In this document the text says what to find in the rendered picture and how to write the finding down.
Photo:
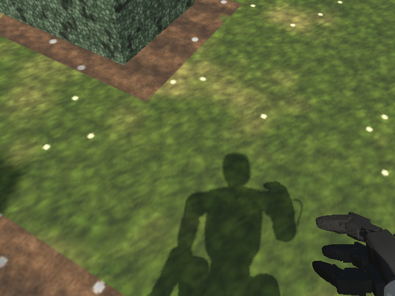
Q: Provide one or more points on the right robot hand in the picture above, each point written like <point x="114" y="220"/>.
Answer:
<point x="375" y="262"/>

